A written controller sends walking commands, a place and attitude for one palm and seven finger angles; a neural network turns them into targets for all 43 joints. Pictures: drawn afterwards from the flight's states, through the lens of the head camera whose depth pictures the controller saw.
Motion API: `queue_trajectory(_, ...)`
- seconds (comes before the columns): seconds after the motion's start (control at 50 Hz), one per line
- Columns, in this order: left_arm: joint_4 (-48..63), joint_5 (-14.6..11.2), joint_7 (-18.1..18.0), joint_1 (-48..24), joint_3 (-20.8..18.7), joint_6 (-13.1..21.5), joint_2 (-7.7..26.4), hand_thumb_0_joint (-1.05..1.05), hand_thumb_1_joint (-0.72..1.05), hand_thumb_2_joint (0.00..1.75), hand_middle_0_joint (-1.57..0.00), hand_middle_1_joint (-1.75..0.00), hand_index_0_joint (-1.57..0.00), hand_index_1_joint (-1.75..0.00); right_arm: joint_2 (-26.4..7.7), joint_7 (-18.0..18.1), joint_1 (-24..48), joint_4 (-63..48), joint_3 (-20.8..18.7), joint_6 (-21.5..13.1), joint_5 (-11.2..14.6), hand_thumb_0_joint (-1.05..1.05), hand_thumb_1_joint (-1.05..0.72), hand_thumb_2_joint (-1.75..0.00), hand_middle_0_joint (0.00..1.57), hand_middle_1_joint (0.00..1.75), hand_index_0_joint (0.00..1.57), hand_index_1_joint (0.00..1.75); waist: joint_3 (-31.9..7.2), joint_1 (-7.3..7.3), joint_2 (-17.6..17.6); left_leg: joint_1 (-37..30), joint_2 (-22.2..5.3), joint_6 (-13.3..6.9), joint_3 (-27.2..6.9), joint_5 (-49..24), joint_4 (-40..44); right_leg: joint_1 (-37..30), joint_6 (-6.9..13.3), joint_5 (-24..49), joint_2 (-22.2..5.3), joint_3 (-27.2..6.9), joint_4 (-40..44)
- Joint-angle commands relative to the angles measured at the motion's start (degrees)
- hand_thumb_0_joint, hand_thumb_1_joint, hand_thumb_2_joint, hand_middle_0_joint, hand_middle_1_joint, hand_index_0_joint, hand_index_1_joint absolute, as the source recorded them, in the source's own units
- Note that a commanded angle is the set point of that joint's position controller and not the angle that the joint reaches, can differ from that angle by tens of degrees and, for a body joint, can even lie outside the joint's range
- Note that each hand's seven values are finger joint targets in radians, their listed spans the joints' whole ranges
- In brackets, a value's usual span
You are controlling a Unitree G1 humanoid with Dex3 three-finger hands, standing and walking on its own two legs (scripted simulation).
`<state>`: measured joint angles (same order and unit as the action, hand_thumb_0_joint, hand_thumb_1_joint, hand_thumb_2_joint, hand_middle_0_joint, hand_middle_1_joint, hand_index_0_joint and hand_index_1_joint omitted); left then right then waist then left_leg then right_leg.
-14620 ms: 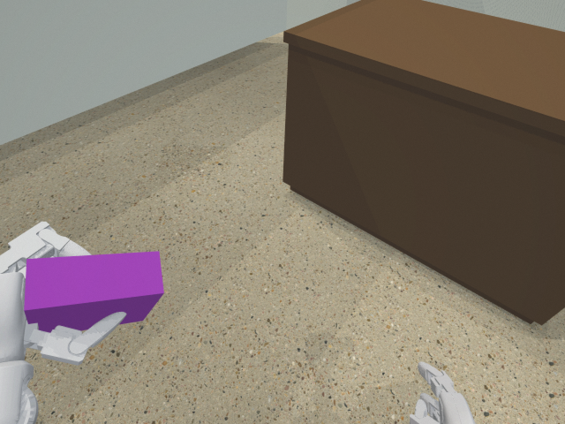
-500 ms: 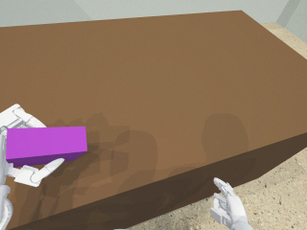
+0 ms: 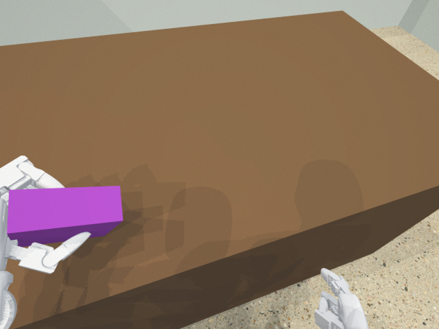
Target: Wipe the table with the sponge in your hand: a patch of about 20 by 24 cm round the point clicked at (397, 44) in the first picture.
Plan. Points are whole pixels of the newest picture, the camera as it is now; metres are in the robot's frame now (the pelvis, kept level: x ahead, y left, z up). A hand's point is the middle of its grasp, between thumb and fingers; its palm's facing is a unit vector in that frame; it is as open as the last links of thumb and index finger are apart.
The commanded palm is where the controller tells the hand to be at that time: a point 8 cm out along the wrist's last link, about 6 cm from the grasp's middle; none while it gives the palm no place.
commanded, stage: shuffle to correct the standing spot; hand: left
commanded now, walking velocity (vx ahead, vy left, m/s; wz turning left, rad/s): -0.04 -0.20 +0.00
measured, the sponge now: (81, 216) +0.23 +0.22 +0.13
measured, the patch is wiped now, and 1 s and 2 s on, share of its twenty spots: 0.00 0.00 0.00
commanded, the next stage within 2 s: none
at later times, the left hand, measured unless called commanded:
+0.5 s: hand (104, 214) +0.23 +0.18 +0.15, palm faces +0.31 -0.85 -0.42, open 9.2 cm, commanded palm +0.17 +0.22 +0.17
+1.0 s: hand (102, 221) +0.22 +0.18 +0.16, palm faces +0.30 -0.85 -0.44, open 9.2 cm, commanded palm +0.16 +0.22 +0.17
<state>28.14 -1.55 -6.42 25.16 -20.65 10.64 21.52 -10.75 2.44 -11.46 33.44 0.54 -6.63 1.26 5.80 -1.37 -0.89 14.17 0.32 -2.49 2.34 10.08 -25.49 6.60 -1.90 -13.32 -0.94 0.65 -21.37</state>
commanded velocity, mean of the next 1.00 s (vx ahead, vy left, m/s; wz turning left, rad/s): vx -0.06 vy -0.19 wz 0.00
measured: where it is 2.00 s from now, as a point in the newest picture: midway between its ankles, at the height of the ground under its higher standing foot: outside the picture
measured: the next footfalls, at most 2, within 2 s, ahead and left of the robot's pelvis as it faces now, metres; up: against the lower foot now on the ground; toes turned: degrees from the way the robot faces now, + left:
none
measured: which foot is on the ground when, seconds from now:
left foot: down 0.00-1.00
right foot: down 0.00-1.00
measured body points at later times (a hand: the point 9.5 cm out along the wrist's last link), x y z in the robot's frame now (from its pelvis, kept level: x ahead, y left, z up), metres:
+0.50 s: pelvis +0.00 -0.06 +0.00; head +0.05 -0.05 +0.44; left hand +0.21 +0.22 +0.18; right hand +0.19 -0.30 -0.08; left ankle +0.04 +0.09 -0.74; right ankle -0.02 -0.14 -0.74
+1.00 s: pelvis +0.00 -0.06 -0.01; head +0.04 -0.05 +0.44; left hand +0.20 +0.22 +0.18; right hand +0.17 -0.29 -0.09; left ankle +0.04 +0.09 -0.74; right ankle -0.02 -0.14 -0.74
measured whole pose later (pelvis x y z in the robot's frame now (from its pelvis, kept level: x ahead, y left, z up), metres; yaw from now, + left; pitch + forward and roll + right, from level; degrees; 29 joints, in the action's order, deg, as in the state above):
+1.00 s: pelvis +0.00 -0.06 -0.01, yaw +0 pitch -1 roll -2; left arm 33.3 -5.0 -4.8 28.1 -22.3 8.0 24.0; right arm -10.5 2.2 -10.8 31.5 -0.5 -4.1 1.4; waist 6.8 -0.4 -0.2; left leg 17.7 -5.3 2.6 -0.3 12.0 -30.4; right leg 9.9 3.3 -15.4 4.8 2.5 -26.0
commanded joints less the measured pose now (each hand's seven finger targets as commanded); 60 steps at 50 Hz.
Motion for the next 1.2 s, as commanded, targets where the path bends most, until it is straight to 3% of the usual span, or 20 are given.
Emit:
queue_trajectory(0.0, 14.0, -1.0, -1.0, -5.6, -5.7, 3.4, 8.6, 0.0, 0.1, 1.3, -1.2, -1.6, -1.2, -1.6, -7.5, 0.3, 5.0, -9.6, -3.3, -3.0, 0.1, 0.0, -0.9, -0.9, 0.2, 0.3, 0.2, 0.3, -11.0, 0.48, 6.7, -6.2, -8.2, 1.5, -8.1, -2.9, 7.5, -0.5, 2.0, 6.0, -0.5, -0.1, 0.7)
queue_trajectory(0.04, 13.7, -1.2, -1.0, -5.1, -5.7, 3.2, 8.7, 0.0, 0.1, 1.3, -1.2, -1.6, -1.2, -1.6, -7.3, 0.0, 4.7, -9.7, -3.4, -2.9, 0.1, 0.0, -0.9, -0.9, 0.2, 0.3, 0.2, 0.3, -11.3, 0.46, 5.7, -6.9, -8.6, 1.5, -7.9, -5.5, 6.3, -0.1, 2.0, 6.7, -0.6, -0.1, 1.0)
queue_trajectory(0.06, 13.7, -0.9, -1.0, -4.9, -7.1, 2.8, 10.0, 0.0, 0.1, 1.3, -1.2, -1.6, -1.2, -1.6, -7.4, -0.2, 5.7, -9.4, -3.1, -2.7, 0.2, 0.0, -0.9, -0.9, 0.2, 0.3, 0.2, 0.3, -10.9, 0.38, 5.8, -6.5, -8.5, 1.8, -6.7, -2.2, 7.0, 0.8, 2.0, 5.1, -0.1, -0.2, 0.6)
queue_trajectory(0.08, 12.3, -1.5, -0.7, -4.0, -5.2, 2.6, 7.8, 0.0, 0.1, 1.3, -1.2, -1.6, -1.2, -1.6, -7.2, -0.2, 5.0, -9.8, -3.1, -2.3, 0.0, 0.0, -0.9, -0.9, 0.2, 0.3, 0.2, 0.3, -10.2, 0.53, 6.9, -4.8, -8.8, 1.1, -7.5, -0.2, 7.2, 0.2, 1.9, 4.5, -0.3, 0.1, 1.4)
queue_trajectory(0.1, 13.8, -1.5, -0.8, -4.5, -6.0, 2.6, 8.9, 0.0, 0.1, 1.3, -1.2, -1.6, -1.2, -1.6, -7.1, -0.3, 5.1, -10.3, -3.5, -2.4, 0.2, 0.0, -0.9, -0.9, 0.2, 0.3, 0.2, 0.3, -10.2, 0.52, 7.1, -5.0, -9.1, 1.0, -7.7, -1.1, 6.5, 0.0, 2.1, 5.5, -0.8, -0.5, 1.6)
queue_trajectory(0.16, 14.4, -1.4, -0.9, -3.7, -8.0, 2.1, 10.8, 0.0, 0.1, 1.3, -1.2, -1.6, -1.2, -1.6, -7.1, -0.5, 5.8, -10.0, -3.3, -1.9, 0.2, 0.0, -0.9, -0.9, 0.2, 0.3, 0.2, 0.3, -10.5, 0.44, 3.7, -5.4, -8.1, 1.5, -5.3, -0.7, 4.2, 1.4, 2.3, 6.7, -0.7, -1.6, 2.5)
queue_trajectory(0.18, 13.7, -2.0, -0.6, -3.3, -5.9, 2.1, 8.3, 0.0, 0.1, 1.3, -1.2, -1.6, -1.2, -1.6, -7.0, -0.4, 4.9, -10.2, -3.4, -1.5, 0.1, 0.0, -0.9, -0.9, 0.2, 0.3, 0.2, 0.3, -10.5, 0.81, 4.8, -5.0, -8.1, 1.1, -6.1, -1.3, 4.1, 1.0, 2.5, 7.5, -0.9, -1.2, 2.5)
queue_trajectory(0.2, 15.1, -2.2, -0.7, -3.8, -7.1, 2.2, 9.9, 0.0, 0.1, 1.3, -1.2, -1.6, -1.2, -1.6, -7.1, -0.4, 5.4, -10.8, -3.7, -1.6, 0.2, 0.0, -0.9, -0.9, 0.2, 0.3, 0.2, 0.3, -10.7, 0.63, 6.4, -5.5, -8.5, 0.9, -5.9, -3.3, 3.1, 1.1, 2.5, 8.8, -1.5, -2.2, 2.4)
queue_trajectory(0.26, 15.4, -2.2, -0.7, -2.5, -9.1, 1.7, 11.7, 0.0, 0.1, 1.3, -1.2, -1.6, -1.2, -1.6, -7.2, -0.3, 5.6, -10.4, -3.7, -1.2, 0.2, 0.0, -0.9, -0.9, 0.2, 0.3, 0.2, 0.3, -12.1, 0.54, 3.8, -6.7, -8.2, 1.3, -4.4, -7.9, 0.2, 1.7, 2.6, 12.3, -1.5, -2.8, 2.1)
queue_trajectory(0.28, 13.9, -2.8, -0.2, -1.7, -6.4, 1.5, 8.8, 0.0, 0.1, 1.3, -1.2, -1.6, -1.2, -1.6, -6.8, -0.3, 4.8, -10.6, -3.6, -0.8, 0.1, 0.0, -0.9, -0.9, 0.2, 0.3, 0.2, 0.3, -11.6, 0.83, 4.2, -6.2, -8.2, 0.9, -4.6, -7.7, -0.4, 1.6, 2.7, 12.3, -1.9, -2.4, 2.3)
queue_trajectory(0.32, 16.3, -3.0, -0.2, -3.1, -7.2, 1.6, 10.2, 0.0, 0.1, 1.3, -1.2, -1.6, -1.2, -1.6, -7.3, -0.1, 5.1, -11.0, -4.1, -0.9, 0.2, 0.0, -0.9, -0.9, 0.2, 0.3, 0.2, 0.3, -11.8, 0.75, 5.2, -6.6, -8.5, 0.9, -4.7, -10.6, -1.5, 1.8, 2.9, 14.4, -2.2, -3.1, 1.5)
queue_trajectory(0.54, 16.8, -3.9, -0.1, 0.1, -9.4, 1.3, 12.0, 0.0, 0.1, 1.3, -1.2, -1.6, -1.2, -1.6, -7.4, 0.2, 4.8, -11.2, -4.6, -0.1, 0.2, 0.0, -0.9, -0.9, 0.2, 0.3, 0.2, 0.3, -12.2, 0.81, 2.6, -5.1, -7.9, 0.9, -3.8, -11.5, -6.1, 2.2, 2.6, 19.0, -3.7, -4.6, 0.3)
queue_trajectory(0.58, 15.9, -4.0, 0.0, 1.1, -8.2, 1.1, 10.6, 0.0, 0.1, 1.3, -1.2, -1.6, -1.2, -1.6, -7.3, 0.2, 4.7, -10.8, -4.2, 0.2, 0.2, 0.0, -0.9, -0.9, 0.2, 0.3, 0.2, 0.3, -11.4, 1.13, 2.1, -4.9, -7.5, 0.8, -3.5, -9.3, -6.2, 3.4, 2.8, 16.8, -3.7, -4.4, 0.7)
queue_trajectory(0.66, 17.2, -3.9, -0.2, 0.4, -9.6, 1.2, 12.2, 0.0, 0.1, 1.3, -1.2, -1.6, -1.2, -1.6, -7.3, 0.3, 5.3, -10.6, -4.4, -0.1, 0.3, 0.0, -0.9, -0.9, 0.2, 0.3, 0.2, 0.3, -11.1, 1.2, 3.0, -5.2, -7.4, 1.1, -3.9, -7.2, -5.6, 4.8, 3.1, 15.3, -3.8, -5.9, 0.2)
queue_trajectory(0.76, 17.2, -3.9, -0.1, 1.4, -9.8, 1.4, 12.5, 0.0, 0.1, 1.3, -1.2, -1.6, -1.2, -1.6, -7.2, 0.3, 5.6, -10.7, -4.1, -0.4, 0.2, 0.0, -0.9, -0.9, 0.2, 0.3, 0.2, 0.3, -10.7, 0.98, 4.8, -3.9, -9.2, 0.5, -5.1, -6.5, -2.5, 3.5, 2.3, 11.7, -2.4, -4.1, -0.3)
queue_trajectory(0.78, 17.4, -4.0, 0.2, 0.8, -8.3, 1.5, 10.9, 0.0, 0.1, 1.3, -1.2, -1.6, -1.2, -1.6, -7.3, 0.3, 4.7, -10.8, -3.9, -0.2, 0.0, 0.0, -0.9, -0.9, 0.2, 0.3, 0.2, 0.3, -10.5, 1.09, 5.3, -3.1, -9.2, 0.2, -5.6, -5.7, -2.0, 2.8, 2.5, 10.9, -2.1, -3.2, -0.2)
queue_trajectory(0.82, 17.6, -4.0, 0.1, 0.4, -9.5, 1.6, 12.3, 0.0, 0.1, 1.3, -1.2, -1.6, -1.2, -1.6, -7.4, 0.4, 4.7, -10.9, -4.3, -0.6, 0.1, 0.0, -0.9, -0.9, 0.2, 0.3, 0.2, 0.3, -10.4, 0.93, 4.8, -2.5, -9.8, 0.3, -6.1, -4.9, -1.8, 2.4, 2.4, 10.5, -2.3, -3.5, -0.1)
queue_trajectory(0.98, 17.3, -4.1, 0.1, 0.4, -7.6, 1.2, 10.4, 0.0, 0.1, 1.3, -1.2, -1.6, -1.2, -1.6, -7.0, 0.3, 4.4, -10.4, -3.7, -0.5, -0.1, 0.0, -0.9, -0.9, 0.2, 0.3, 0.2, 0.3, -10.1, 1.42, 4.9, -2.6, -9.2, 0.5, -6.1, 0.4, -0.7, 3.9, 3.5, 7.3, -2.1, -3.6, 0.6)
queue_trajectory(1.1, 19.4, -3.8, -0.2, -0.8, -9.0, 1.4, 12.1, 0.0, 0.1, 1.3, -1.2, -1.6, -1.2, -1.6, -7.2, 0.3, 4.8, -10.7, -4.0, -0.9, -0.1, 0.0, -0.9, -0.9, 0.2, 0.3, 0.2, 0.3, -10.6, 1.2, 7.6, -2.3, -10.7, 0.2, -7.9, -1.9, 1.0, 2.1, 3.2, 8.0, -1.6, -2.8, -0.3)
queue_trajectory(1.18, 17.8, -3.8, -0.1, 0.4, -7.7, 1.2, 10.6, 0.0, 0.1, 1.3, -1.2, -1.6, -1.2, -1.6, -7.0, 0.1, 4.3, -10.3, -3.5, -0.6, -0.1, 0.0, -0.9, -0.9, 0.2, 0.3, 0.2, 0.3, -10.4, 1.37, 6.6, -2.4, -10.3, 0.3, -7.3, -0.8, 0.9, 2.0, 3.2, 7.4, -1.3, -2.1, 0.5)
